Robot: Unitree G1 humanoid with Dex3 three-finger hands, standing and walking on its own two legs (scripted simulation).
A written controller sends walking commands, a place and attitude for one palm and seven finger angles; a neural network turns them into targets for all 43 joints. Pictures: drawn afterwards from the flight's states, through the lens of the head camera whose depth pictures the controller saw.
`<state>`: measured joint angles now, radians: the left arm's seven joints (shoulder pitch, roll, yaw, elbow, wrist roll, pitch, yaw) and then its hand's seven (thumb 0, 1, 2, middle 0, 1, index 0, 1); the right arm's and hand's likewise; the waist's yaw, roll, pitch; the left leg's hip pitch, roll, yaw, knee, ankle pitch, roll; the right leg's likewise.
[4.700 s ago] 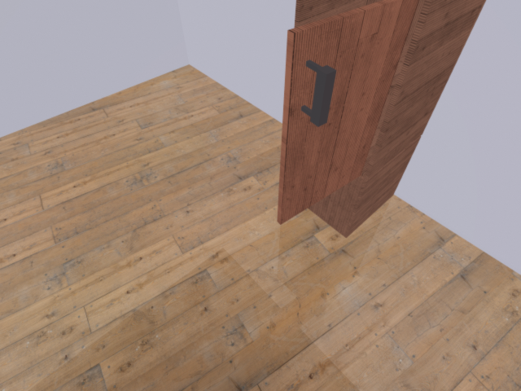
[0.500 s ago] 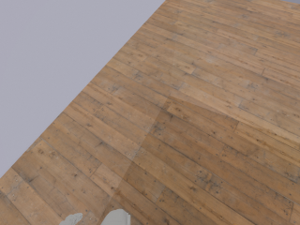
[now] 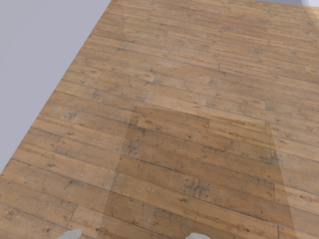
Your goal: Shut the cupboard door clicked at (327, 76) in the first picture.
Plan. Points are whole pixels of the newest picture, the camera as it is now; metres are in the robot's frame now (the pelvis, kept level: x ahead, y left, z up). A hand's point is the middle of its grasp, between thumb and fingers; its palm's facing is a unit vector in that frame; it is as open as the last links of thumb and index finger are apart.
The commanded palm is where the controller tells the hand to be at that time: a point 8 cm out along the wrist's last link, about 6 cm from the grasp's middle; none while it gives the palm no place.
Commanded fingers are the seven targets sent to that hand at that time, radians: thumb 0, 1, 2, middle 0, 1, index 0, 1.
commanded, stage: walk around to get in front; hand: left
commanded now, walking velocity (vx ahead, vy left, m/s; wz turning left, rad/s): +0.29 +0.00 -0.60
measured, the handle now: out of the picture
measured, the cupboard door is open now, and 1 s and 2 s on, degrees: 84 84 84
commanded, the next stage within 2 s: walk to a spot facing it in 1.24 s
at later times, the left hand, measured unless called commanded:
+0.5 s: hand (108, 224) +0.17 +0.16 -0.19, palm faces -0.17 -0.97 -0.16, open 7.4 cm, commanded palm none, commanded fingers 0.00 0.90 0.90 -0.20 -0.30 -0.20 -0.30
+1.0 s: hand (172, 113) +0.58 -0.03 -0.16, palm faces -0.60 -0.78 -0.18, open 7.4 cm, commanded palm none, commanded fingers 0.00 0.90 0.90 -0.20 -0.30 -0.20 -0.30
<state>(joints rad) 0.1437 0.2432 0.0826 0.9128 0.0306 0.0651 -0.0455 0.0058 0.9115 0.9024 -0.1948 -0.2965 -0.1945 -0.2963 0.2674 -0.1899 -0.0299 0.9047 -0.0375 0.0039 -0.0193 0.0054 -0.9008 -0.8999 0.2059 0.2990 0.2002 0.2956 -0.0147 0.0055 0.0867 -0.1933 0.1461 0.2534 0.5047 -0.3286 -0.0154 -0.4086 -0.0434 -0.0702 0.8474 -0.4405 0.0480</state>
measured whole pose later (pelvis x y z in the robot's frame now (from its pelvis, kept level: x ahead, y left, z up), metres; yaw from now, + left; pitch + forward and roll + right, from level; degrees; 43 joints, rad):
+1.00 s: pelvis +0.35 -0.09 +0.00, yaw -32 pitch +1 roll +0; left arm 0.05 0.20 0.06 0.93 0.04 0.01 -0.05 0.01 0.91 0.90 -0.19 -0.30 -0.19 -0.30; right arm 0.51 -0.18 -0.03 1.07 -0.05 -0.05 -0.01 0.01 -0.91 -0.90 0.20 0.30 0.19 0.29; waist -0.08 0.00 0.07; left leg 0.04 0.10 0.36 0.34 -0.38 -0.04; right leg -0.59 -0.08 -0.10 0.75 -0.16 -0.03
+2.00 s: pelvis +0.64 -0.33 +0.00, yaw -20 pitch +3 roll -2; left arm 0.07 0.22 0.07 0.93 0.03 0.03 0.02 0.00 0.91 0.90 -0.20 -0.30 -0.20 -0.30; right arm 0.25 -0.18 -0.05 0.99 -0.03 0.02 -0.01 0.01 -0.91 -0.90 0.21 0.30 0.20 0.30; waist -0.04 0.00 0.05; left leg -0.33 -0.06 -0.08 0.46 -0.19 0.07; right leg -0.52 -0.04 0.04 0.97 -0.36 0.10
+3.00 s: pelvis +0.68 -0.41 +0.00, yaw +17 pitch +1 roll -1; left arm 0.13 0.23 0.06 0.88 0.03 0.05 0.01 0.00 0.91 0.90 -0.20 -0.30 -0.20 -0.30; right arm 0.16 -0.20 -0.04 0.94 -0.02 0.04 0.01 0.01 -0.90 -0.90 0.21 0.30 0.20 0.30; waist 0.00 -0.01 0.09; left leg -0.26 -0.03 -0.03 0.50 -0.26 0.03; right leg -0.49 -0.09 0.01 0.98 -0.39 0.10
